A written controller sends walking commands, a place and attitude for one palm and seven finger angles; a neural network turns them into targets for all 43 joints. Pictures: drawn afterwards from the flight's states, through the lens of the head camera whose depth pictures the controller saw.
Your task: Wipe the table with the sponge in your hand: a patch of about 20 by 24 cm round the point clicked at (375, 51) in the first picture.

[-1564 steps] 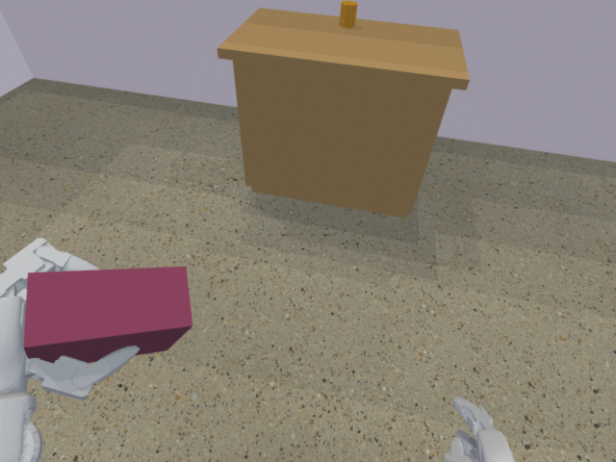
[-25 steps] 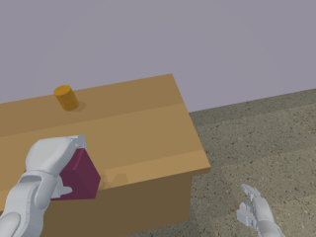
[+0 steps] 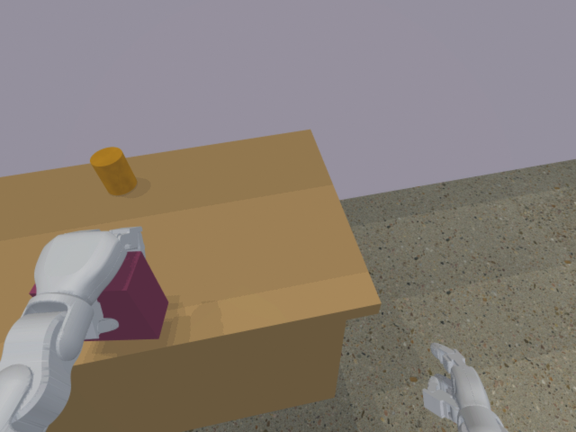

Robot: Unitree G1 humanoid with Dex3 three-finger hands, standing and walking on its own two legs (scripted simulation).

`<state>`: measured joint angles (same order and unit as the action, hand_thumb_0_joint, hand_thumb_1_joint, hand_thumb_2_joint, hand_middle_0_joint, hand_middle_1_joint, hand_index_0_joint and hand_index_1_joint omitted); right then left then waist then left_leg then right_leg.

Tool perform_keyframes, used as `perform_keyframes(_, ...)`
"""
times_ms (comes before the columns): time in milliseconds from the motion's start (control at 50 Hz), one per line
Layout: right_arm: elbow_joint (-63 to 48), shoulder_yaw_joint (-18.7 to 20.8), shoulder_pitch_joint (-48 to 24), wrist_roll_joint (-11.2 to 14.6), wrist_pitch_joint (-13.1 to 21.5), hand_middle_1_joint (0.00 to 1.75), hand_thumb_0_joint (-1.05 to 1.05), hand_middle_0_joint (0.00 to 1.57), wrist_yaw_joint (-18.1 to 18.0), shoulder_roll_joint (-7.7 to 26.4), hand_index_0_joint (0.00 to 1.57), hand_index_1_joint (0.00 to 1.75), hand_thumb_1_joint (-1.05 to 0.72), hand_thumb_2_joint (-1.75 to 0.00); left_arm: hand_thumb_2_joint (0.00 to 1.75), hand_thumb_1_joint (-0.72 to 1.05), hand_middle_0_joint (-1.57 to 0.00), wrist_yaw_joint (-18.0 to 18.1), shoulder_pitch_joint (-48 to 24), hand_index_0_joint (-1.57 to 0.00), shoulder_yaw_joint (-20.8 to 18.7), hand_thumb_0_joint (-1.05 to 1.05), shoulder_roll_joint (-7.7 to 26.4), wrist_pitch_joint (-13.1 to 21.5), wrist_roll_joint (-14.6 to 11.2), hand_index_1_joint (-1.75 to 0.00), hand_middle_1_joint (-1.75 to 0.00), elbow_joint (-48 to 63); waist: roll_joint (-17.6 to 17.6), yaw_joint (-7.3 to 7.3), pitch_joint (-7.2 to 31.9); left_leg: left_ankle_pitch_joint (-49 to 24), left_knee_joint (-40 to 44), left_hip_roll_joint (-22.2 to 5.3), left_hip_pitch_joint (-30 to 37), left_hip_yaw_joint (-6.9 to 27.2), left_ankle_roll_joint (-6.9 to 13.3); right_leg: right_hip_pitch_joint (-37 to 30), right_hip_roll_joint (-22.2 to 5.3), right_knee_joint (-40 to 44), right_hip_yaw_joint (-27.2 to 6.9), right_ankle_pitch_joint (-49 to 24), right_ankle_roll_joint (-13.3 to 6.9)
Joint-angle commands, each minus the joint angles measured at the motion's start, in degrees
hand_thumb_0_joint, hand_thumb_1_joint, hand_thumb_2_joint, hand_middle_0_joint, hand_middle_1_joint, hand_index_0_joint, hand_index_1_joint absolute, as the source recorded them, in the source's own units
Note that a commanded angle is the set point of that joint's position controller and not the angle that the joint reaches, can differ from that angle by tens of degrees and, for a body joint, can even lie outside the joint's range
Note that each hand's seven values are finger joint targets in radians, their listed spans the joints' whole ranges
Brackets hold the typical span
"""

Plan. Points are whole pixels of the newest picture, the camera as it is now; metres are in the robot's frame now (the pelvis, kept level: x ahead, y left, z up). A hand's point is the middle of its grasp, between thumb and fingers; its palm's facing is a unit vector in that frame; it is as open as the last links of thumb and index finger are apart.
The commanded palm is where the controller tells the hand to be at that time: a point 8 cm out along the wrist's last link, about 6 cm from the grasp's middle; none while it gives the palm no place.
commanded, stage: move the sponge above the wiping area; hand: left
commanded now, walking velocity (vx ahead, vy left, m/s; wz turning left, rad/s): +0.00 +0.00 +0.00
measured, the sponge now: (114, 306) +0.23 +0.30 +0.04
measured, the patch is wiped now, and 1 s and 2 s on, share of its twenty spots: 0.00 0.00 0.00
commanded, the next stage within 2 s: none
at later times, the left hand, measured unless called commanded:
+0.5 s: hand (100, 259) +0.26 +0.31 +0.11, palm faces +0.07 +0.02 -1.00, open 10.0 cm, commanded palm +0.22 +0.32 +0.16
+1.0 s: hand (79, 258) +0.25 +0.33 +0.12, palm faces +0.08 +0.00 -1.00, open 10.0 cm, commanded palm +0.22 +0.32 +0.16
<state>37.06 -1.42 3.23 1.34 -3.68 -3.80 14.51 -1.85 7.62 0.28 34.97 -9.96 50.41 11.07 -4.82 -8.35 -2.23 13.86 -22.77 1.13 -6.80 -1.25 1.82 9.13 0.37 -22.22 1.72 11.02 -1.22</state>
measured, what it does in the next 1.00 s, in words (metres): stands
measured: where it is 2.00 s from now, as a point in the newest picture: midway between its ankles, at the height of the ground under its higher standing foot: outside the picture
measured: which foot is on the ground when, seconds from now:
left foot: down 0.00-1.00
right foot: down 0.00-1.00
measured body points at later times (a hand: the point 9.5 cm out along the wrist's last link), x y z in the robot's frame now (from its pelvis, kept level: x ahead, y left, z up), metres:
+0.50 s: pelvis +0.01 -0.01 +0.00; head +0.02 -0.04 +0.45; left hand +0.25 +0.31 +0.16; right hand +0.22 -0.22 -0.11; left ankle -0.02 +0.10 -0.74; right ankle +0.01 -0.11 -0.74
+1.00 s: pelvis +0.01 +0.00 +0.00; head +0.02 -0.04 +0.45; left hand +0.24 +0.33 +0.17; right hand +0.24 -0.21 -0.10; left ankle -0.02 +0.10 -0.74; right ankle +0.01 -0.11 -0.74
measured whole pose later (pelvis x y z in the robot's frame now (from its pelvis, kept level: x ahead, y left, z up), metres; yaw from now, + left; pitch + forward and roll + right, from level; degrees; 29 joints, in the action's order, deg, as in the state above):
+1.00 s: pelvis +0.01 +0.00 +0.00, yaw +1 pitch -1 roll +0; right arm 38.4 -0.5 2.9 3.0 -4.7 -3.1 14.6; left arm 2.5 4.4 -5.5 34.8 -12.7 48.1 2.8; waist -5.9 -6.3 -0.3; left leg 14.9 -23.7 1.2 -8.2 -0.6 1.7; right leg 10.1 0.3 -22.8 2.2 12.0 -1.0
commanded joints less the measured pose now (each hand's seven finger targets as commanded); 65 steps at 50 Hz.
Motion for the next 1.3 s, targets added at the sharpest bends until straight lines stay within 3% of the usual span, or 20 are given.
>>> perform_keyframes(0,-7.7,2.5,-10.5,0.9,2.1,0.30,0.00,0.20,0.0,6.9,0.20,0.30,-0.90,-0.90,1.30,0.10,-1.20,6.3,-11.1,-1.20,-18.7,0.00,17.6,-2.0,-0.6,-1.60,-1.60,5.1,-4.2,-0.02,11.8,-17.9,2.9,0.1,0.3,4.3,-0.5,-6.1,1.3,2.7,-5.7,-7.4,-4.1)
perform_keyframes(20,-8.5,2.7,-9.7,1.0,2.1,0.30,0.00,0.20,0.3,6.7,0.20,0.30,-0.90,-0.90,1.30,0.10,-1.20,5.9,-9.2,-1.20,-15.4,0.00,13.4,-3.0,-2.2,-1.60,-1.60,5.2,-3.1,0.32,12.7,-18.7,2.7,-0.3,-0.3,3.2,-0.3,-7.4,0.1,2.0,-3.0,-9.4,-3.1)
perform_keyframes(140,-9.5,2.5,-10.1,1.9,1.7,0.30,0.00,0.20,0.6,8.5,0.20,0.30,-0.90,-0.90,1.30,0.10,-1.20,0.0,-5.1,-1.20,-9.2,0.00,10.7,-8.0,-3.9,-1.60,-1.60,2.8,2.8,2.56,10.3,-15.9,2.4,0.1,-2.8,3.1,0.6,-6.5,-0.2,1.7,-2.5,-10.4,-1.8)
perform_keyframes(260,-8.9,2.9,-6.9,0.5,4.0,0.30,0.00,0.20,-1.0,7.7,0.20,0.30,-0.90,-0.90,1.30,0.10,-1.20,-0.2,-16.9,-1.20,-12.8,0.00,16.7,2.5,-1.3,-1.60,-1.60,7.1,3.4,3.18,13.3,-13.0,1.6,0.5,0.7,3.3,1.8,-4.3,0.5,2.5,-2.6,-6.5,-1.6)
perform_keyframes(300,-8.2,2.9,-8.0,0.4,4.4,0.30,0.00,0.20,-1.6,7.4,0.20,0.30,-0.90,-0.90,1.30,0.10,-1.20,2.4,-20.5,-1.20,-17.8,0.00,21.7,5.7,0.2,-1.60,-1.60,8.6,0.5,2.22,14.3,-13.5,1.4,0.8,1.9,3.8,1.6,-4.1,1.6,2.7,-4.9,-5.9,-2.6)
perform_keyframes(340,-7.3,3.8,-5.0,0.0,4.5,0.30,0.00,0.20,-1.8,6.9,0.20,0.30,-0.90,-0.90,1.30,0.10,-1.20,5.6,-20.7,-1.20,-18.1,0.00,20.3,7.0,1.9,-1.60,-1.60,6.0,-2.5,2.03,15.8,-16.0,0.7,0.4,2.0,2.7,0.8,-3.7,1.3,1.9,-4.1,-6.4,-3.1)
perform_keyframes(440,-6.6,4.2,-6.8,1.3,3.0,0.30,0.00,0.20,-0.7,7.3,0.20,0.30,-0.90,-0.90,1.30,0.10,-1.20,9.2,-14.8,-1.20,-19.4,0.00,17.8,2.2,-0.7,-1.60,-1.60,-1.4,-2.5,0.50,15.9,-18.9,1.2,0.1,-1.3,3.0,-0.1,-6.8,0.3,0.8,-3.5,-10.7,-3.2)
perform_keyframes(500,-7.3,3.4,-10.7,1.9,2.3,0.30,0.00,0.20,0.4,8.0,0.20,0.30,-0.90,-0.90,1.30,0.10,-1.20,6.9,-6.9,-1.20,-17.0,0.00,14.7,-3.4,-3.0,-1.60,-1.60,-4.1,-0.7,0.14,13.4,-18.7,1.6,0.3,-2.7,3.2,-0.1,-8.0,0.1,0.7,-3.6,-12.3,-2.9)
perform_keyframes(560,-8.3,3.2,-9.4,2.3,1.7,0.30,0.00,0.20,0.7,8.8,0.20,0.30,-0.90,-0.90,1.30,0.10,-1.20,2.2,-4.0,-1.20,-9.8,0.00,10.0,-7.5,-4.3,-1.60,-1.60,-4.7,3.9,2.29,10.4,-16.1,1.9,0.0,-4.3,2.9,0.5,-6.9,-0.6,1.1,-1.9,-12.3,-1.5)
perform_keyframes(620,-10.1,2.8,-8.9,2.1,2.2,0.30,0.00,0.20,0.8,8.5,0.20,0.30,-0.90,-0.90,1.30,0.10,-1.20,-1.6,-5.9,-1.20,-7.4,0.00,9.5,-6.3,-4.0,-1.60,-1.60,1.4,6.1,3.40,11.3,-16.3,0.9,0.4,-2.9,2.9,1.6,-6.3,-0.4,0.7,-2.1,-12.9,-1.2)
perform_keyframes(660,-9.8,2.9,-7.8,1.2,2.5,0.30,0.00,0.20,0.4,8.4,0.20,0.30,-0.90,-0.90,1.30,0.10,-1.20,-2.1,-10.0,-1.20,-10.1,0.00,13.7,-2.1,-2.9,-1.60,-1.60,5.2,6.8,3.65,13.4,-16.5,0.3,0.7,-1.0,3.1,2.1,-6.0,-0.1,1.0,-2.5,-13.3,-1.0)
perform_keyframes(740,-8.9,3.7,-4.8,-0.3,4.2,0.30,0.00,0.20,-1.0,6.9,0.20,0.30,-0.90,-0.90,1.30,0.10,-1.20,3.0,-16.4,-1.20,-17.3,0.00,20.2,6.9,0.4,-1.60,-1.60,12.9,-0.9,2.20,17.0,-20.8,-0.4,0.1,3.8,3.4,1.6,-4.9,1.2,0.9,-3.5,-12.1,-2.3)
perform_keyframes(760,-8.4,3.8,-4.6,-0.3,4.1,0.30,0.00,0.20,-0.9,6.6,0.20,0.30,-0.90,-0.90,1.30,0.10,-1.20,4.6,-17.0,-1.20,-16.2,0.00,18.2,7.8,1.1,-1.60,-1.60,12.5,-3.1,2.32,16.8,-22.0,-0.3,-0.1,3.9,3.6,1.1,-4.5,1.0,0.9,-2.7,-11.9,-2.4)
perform_keyframes(880,-6.7,3.9,-7.5,1.6,1.6,0.30,0.00,0.20,-0.2,7.5,0.20,0.30,-0.90,-0.90,1.30,0.10,-1.20,7.8,-12.6,-1.20,-16.6,0.00,15.2,-0.2,-1.0,-1.60,-1.60,-0.8,-1.6,1.14,11.9,-18.1,1.6,-0.1,-1.9,3.4,-0.7,-4.7,0.2,1.2,-2.4,-9.2,-2.8)
perform_keyframes(1000,-9.1,2.2,-12.2,2.3,1.1,0.30,0.00,0.20,0.8,8.1,0.20,0.30,-0.90,-0.90,1.30,0.10,-1.20,1.2,-7.1,-1.20,-9.2,0.00,10.6,-7.9,-2.9,-1.60,-1.60,-0.3,2.3,2.24,11.2,-17.3,2.3,0.4,-2.4,3.8,0.2,-6.6,0.4,1.3,-3.0,-11.4,-2.5)
perform_keyframes(1020,-9.8,2.4,-10.1,1.9,1.4,0.30,0.00,0.20,0.8,8.1,0.20,0.30,-0.90,-0.90,1.30,0.10,-1.20,0.0,-8.2,-1.20,-6.3,0.00,8.4,-7.2,-3.0,-1.60,-1.60,2.3,3.2,3.09,12.8,-17.9,1.7,0.2,-1.7,3.2,0.7,-7.0,-0.2,0.9,-1.5,-12.5,-1.8)
perform_keyframes(1080,-10.0,2.8,-8.2,0.9,1.7,0.30,0.00,0.20,0.7,7.8,0.20,0.30,-0.90,-0.90,1.30,0.10,-1.20,-1.5,-8.4,-1.20,-9.9,0.00,13.0,-2.6,-2.2,-1.60,-1.60,7.7,5.4,2.72,15.1,-19.0,1.1,0.3,0.1,3.8,1.5,-7.4,0.0,0.8,-1.9,-13.6,-1.5)
perform_keyframes(1160,-9.1,3.0,-5.9,0.1,2.6,0.30,0.00,0.20,0.0,6.8,0.20,0.30,-0.90,-0.90,1.30,0.10,-1.20,2.2,-13.5,-1.20,-14.3,0.00,16.4,4.2,-0.2,-1.60,-1.60,11.5,0.1,2.38,13.7,-20.0,1.5,-0.4,1.9,4.5,1.0,-5.2,1.0,1.5,-1.9,-10.8,-2.1)
perform_keyframes(1200,-8.3,2.8,-7.8,0.5,2.5,0.30,0.00,0.20,-0.3,7.0,0.20,0.30,-0.90,-0.90,1.30,0.10,-1.20,5.0,-16.3,-1.20,-20.0,0.00,21.8,4.6,1.2,-1.60,-1.60,10.1,-3.7,1.28,11.7,-17.2,2.0,0.1,1.0,4.8,0.6,-4.1,2.1,2.4,-4.6,-7.2,-3.5)
perform_keyframes(1280,-7.1,3.8,-6.9,1.1,1.4,0.30,0.00,0.20,-0.4,7.1,0.20,0.30,-0.90,-0.90,1.30,0.10,-1.20,8.6,-15.8,-1.20,-18.7,0.00,18.6,1.8,0.8,-1.60,-1.60,3.6,-4.9,1.09,12.9,-17.0,1.8,-0.1,-0.5,3.6,-0.8,-4.5,1.1,1.9,-3.9,-6.2,-3.8)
